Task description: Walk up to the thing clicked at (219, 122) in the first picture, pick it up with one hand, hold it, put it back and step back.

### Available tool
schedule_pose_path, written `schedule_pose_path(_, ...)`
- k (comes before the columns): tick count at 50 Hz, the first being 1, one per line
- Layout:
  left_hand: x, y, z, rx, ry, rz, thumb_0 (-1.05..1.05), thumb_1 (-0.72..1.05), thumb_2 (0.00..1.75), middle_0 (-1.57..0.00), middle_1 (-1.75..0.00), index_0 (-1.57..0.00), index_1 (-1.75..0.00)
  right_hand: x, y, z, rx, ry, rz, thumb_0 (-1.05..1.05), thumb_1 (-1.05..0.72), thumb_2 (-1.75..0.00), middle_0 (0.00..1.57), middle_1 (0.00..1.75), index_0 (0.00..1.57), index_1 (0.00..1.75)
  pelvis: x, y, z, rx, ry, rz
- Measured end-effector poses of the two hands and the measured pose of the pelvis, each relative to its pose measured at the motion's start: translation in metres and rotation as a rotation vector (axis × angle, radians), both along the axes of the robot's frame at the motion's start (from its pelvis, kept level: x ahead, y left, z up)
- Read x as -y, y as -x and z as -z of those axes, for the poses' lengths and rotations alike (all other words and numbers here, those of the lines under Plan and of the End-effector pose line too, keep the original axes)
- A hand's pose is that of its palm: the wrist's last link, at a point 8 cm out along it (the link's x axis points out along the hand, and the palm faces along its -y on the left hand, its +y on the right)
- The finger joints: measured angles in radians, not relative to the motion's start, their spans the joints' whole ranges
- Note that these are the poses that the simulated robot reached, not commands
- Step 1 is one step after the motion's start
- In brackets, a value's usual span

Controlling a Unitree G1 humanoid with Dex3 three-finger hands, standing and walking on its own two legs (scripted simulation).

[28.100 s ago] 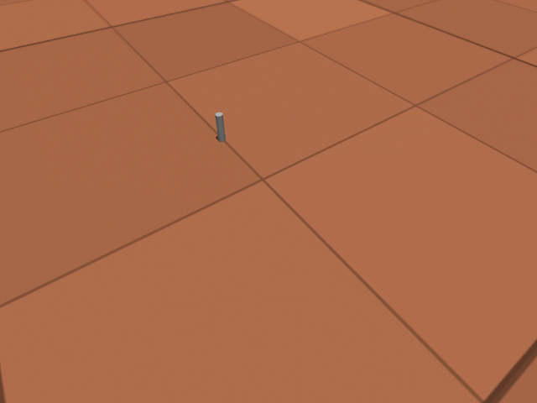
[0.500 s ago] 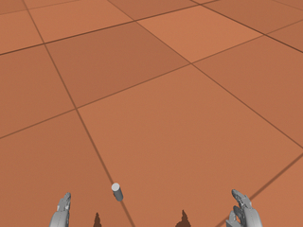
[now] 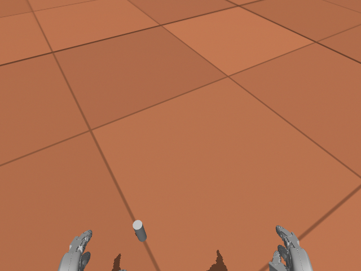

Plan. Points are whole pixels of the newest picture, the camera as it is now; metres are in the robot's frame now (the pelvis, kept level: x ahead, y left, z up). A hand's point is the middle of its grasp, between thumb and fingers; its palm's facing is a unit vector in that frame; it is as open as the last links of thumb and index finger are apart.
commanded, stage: stand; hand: left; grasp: from the side
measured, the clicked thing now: (140, 231) +0.43 +0.20 -0.63
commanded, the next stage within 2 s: none
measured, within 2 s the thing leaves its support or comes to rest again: neither
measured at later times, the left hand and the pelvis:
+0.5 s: hand out of the picture +0.06 +0.26 -0.12, palm faces +0.01 -0.94 -0.34, open 7.4 cm; pelvis -0.01 +0.01 +0.04, yaw +1 degrees
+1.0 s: hand out of the picture +0.01 +0.26 -0.10, palm faces +0.02 -0.94 -0.35, open 7.4 cm; pelvis -0.02 +0.01 +0.06, yaw +1 degrees
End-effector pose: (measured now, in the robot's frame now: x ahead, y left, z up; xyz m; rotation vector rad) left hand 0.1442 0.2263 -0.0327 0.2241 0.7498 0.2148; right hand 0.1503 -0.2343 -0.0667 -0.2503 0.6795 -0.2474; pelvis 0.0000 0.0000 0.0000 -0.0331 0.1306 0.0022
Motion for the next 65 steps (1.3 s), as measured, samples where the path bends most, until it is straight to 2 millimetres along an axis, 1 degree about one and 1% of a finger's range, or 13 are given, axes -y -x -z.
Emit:
schedule_pose_path(5,-0.001,0.002,0.001,-0.001,0.002,0.000,0.00,0.40,0.77,-0.20,-0.28,-0.20,-0.28,-0.001,0.001,-0.001,0.001,0.001,-0.001,0.01,-0.90,-0.90,0.20,0.30,0.20,0.30,0.000,0.002,0.000,0.003,0.001,0.000)
schedule_pose_path(6,-0.002,0.001,0.003,0.003,-0.010,0.023,0.00,0.47,0.79,-0.20,-0.29,-0.20,-0.29,-0.001,0.002,0.001,-0.017,0.015,-0.027,0.01,-0.90,-0.90,0.20,0.30,0.20,0.30,-0.001,0.003,-0.001,0.017,-0.002,-0.001)
schedule_pose_path(9,-0.013,0.003,0.021,-0.041,-0.035,0.096,0.00,0.63,0.84,-0.20,-0.29,-0.20,-0.29,0.006,0.009,0.011,-0.161,0.043,-0.123,0.01,-0.90,-0.90,0.20,0.30,0.20,0.30,-0.001,0.008,-0.005,0.060,-0.017,-0.003)
schedule_pose_path(12,-0.029,0.015,0.035,-0.113,-0.036,0.097,0.00,0.75,0.87,-0.21,-0.30,-0.20,-0.29,0.018,0.021,0.015,-0.261,0.036,-0.123,0.01,-0.90,-0.90,0.20,0.30,0.20,0.30,-0.002,0.010,-0.010,0.089,-0.028,-0.004)
schedule_pose_path(16,-0.050,0.039,0.043,-0.212,-0.046,0.058,0.01,0.83,0.89,-0.21,-0.30,-0.20,-0.30,0.033,0.042,0.013,-0.339,0.036,-0.079,0.01,-0.90,-0.90,0.20,0.30,0.20,0.30,-0.004,0.010,-0.018,0.114,-0.031,-0.005)
schedule_pose_path(21,-0.068,0.071,0.048,-0.330,-0.049,0.010,0.01,0.88,0.90,-0.21,-0.30,-0.20,-0.30,0.042,0.068,0.008,-0.427,0.041,-0.033,0.01,-0.90,-0.90,0.20,0.30,0.20,0.30,-0.009,0.010,-0.029,0.141,-0.030,-0.007)
schedule_pose_path(27,-0.076,0.102,0.046,-0.426,-0.038,-0.031,0.01,0.90,0.90,-0.20,-0.30,-0.20,-0.30,0.037,0.091,0.007,-0.510,0.021,-0.009,0.01,-0.90,-0.90,0.20,0.30,0.20,0.30,-0.014,0.011,-0.040,0.170,-0.028,-0.012)
schedule_pose_path(32,-0.077,0.118,0.044,-0.477,-0.025,-0.050,0.01,0.90,0.90,-0.21,-0.30,-0.20,-0.30,0.029,0.101,0.006,-0.542,-0.003,-0.007,0.01,-0.90,-0.90,0.20,0.30,0.20,0.30,-0.017,0.015,-0.047,0.189,-0.031,-0.014)
schedule_pose_path(38,-0.077,0.130,0.041,-0.510,-0.021,-0.063,0.01,0.90,0.90,-0.21,-0.30,-0.20,-0.30,0.026,0.105,0.007,-0.557,-0.024,-0.011,0.00,-0.90,-0.90,0.20,0.30,0.20,0.30,-0.016,0.018,-0.052,0.196,-0.037,-0.017)
schedule_pose_path(45,-0.076,0.138,0.036,-0.531,-0.031,-0.078,0.01,0.90,0.90,-0.21,-0.30,-0.20,-0.30,0.031,0.103,0.008,-0.555,-0.032,-0.012,0.00,-0.90,-0.90,0.20,0.30,0.20,0.30,-0.012,0.021,-0.055,0.199,-0.041,-0.021)
schedule_pose_path(53,-0.070,0.139,0.034,-0.546,-0.038,-0.083,0.00,0.90,0.90,-0.21,-0.30,-0.20,-0.30,0.044,0.104,0.007,-0.573,-0.028,-0.007,0.00,-0.90,-0.90,0.20,0.30,0.20,0.30,-0.004,0.021,-0.056,0.193,-0.039,-0.024)
schedule_pose_path(59,-0.064,0.133,0.034,-0.551,-0.031,-0.080,0.00,0.90,0.90,-0.21,-0.30,-0.20,-0.30,0.052,0.105,0.006,-0.591,-0.020,0.001,0.00,-0.90,-0.90,0.20,0.30,0.20,0.30,0.000,0.018,-0.057,0.189,-0.037,-0.020)
schedule_pose_path(65,-0.059,0.120,0.034,-0.538,-0.024,-0.070,0.00,0.90,0.90,-0.21,-0.30,-0.20,-0.30,0.057,0.103,0.005,-0.593,-0.014,0.008,0.00,-0.90,-0.90,0.20,0.30,0.20,0.30,0.004,0.014,-0.057,0.189,-0.038,-0.014)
